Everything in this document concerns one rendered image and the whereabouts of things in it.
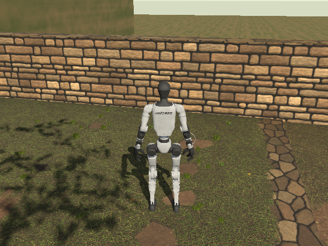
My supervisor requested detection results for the right robot upper arm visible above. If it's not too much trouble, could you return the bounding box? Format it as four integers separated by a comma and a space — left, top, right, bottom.
175, 104, 188, 132

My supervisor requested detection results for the left robot forearm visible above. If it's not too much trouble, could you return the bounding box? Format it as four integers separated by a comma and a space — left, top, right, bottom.
135, 125, 145, 149

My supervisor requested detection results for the right robot forearm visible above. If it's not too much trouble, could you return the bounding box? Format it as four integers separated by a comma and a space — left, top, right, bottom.
183, 125, 193, 149

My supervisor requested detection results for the left robot upper arm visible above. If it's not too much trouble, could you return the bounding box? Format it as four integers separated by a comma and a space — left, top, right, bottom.
140, 104, 153, 132

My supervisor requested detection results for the robot right hand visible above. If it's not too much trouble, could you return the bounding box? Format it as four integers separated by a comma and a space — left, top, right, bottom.
183, 147, 195, 161

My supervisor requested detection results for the robot left hand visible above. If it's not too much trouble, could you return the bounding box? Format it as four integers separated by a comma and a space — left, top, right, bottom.
133, 148, 145, 162

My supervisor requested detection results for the humanoid robot head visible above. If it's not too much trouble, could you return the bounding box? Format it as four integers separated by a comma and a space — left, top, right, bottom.
155, 81, 173, 107

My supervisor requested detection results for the robot right shin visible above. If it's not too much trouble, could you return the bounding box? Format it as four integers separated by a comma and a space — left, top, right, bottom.
173, 171, 180, 205

